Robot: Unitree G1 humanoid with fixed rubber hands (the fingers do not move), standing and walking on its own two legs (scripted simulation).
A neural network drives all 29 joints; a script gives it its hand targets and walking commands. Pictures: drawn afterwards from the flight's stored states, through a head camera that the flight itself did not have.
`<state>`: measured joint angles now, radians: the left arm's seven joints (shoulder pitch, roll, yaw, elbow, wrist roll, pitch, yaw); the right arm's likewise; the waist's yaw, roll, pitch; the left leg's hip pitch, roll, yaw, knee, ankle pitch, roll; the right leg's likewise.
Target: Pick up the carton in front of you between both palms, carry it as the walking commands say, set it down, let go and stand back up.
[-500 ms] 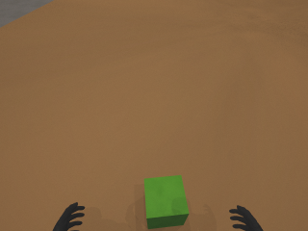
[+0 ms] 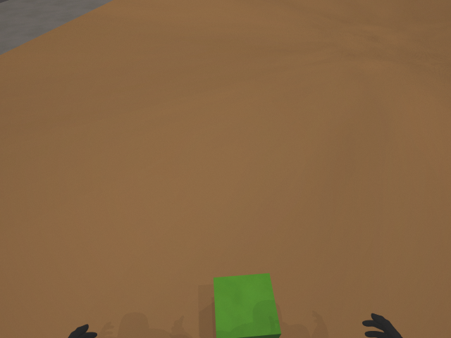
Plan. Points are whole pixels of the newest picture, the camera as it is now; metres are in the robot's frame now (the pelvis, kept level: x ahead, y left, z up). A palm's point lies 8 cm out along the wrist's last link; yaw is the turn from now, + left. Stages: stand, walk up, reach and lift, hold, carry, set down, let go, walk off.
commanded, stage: stand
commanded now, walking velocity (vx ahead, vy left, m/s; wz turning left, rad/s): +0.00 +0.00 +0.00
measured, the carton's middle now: (243, 314) +0.37 -0.06 -0.64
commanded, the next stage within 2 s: none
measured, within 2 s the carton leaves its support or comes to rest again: neither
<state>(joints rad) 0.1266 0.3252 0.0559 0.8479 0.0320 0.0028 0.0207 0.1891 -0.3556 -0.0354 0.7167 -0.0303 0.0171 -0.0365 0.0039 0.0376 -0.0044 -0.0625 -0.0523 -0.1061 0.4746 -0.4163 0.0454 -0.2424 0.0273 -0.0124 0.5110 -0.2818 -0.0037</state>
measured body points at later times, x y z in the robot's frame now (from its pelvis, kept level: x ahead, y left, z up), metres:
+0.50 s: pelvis -0.02 +0.01 +0.01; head -0.03 +0.01 +0.46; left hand +0.09 +0.32 -0.11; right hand +0.08 -0.30 -0.10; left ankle -0.11 +0.10 -0.73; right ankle -0.01 -0.12 -0.73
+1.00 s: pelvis -0.04 +0.00 +0.01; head -0.05 -0.01 +0.46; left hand +0.06 +0.31 -0.10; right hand +0.05 -0.31 -0.11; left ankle -0.11 +0.10 -0.73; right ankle -0.01 -0.12 -0.73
